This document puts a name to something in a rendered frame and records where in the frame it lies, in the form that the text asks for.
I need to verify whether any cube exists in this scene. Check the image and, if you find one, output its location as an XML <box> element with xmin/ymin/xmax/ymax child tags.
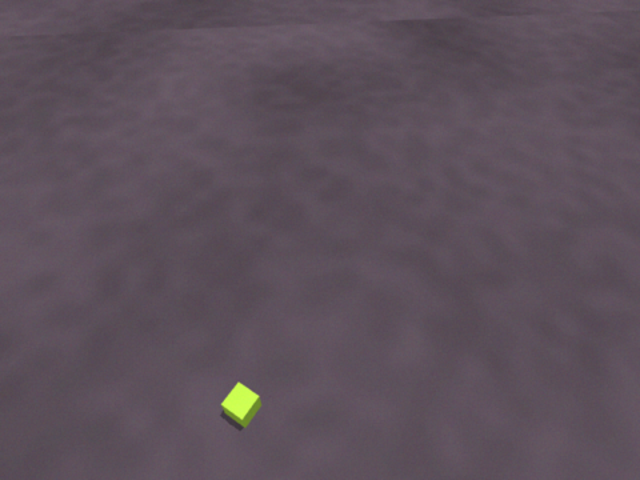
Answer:
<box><xmin>221</xmin><ymin>382</ymin><xmax>262</xmax><ymax>428</ymax></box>

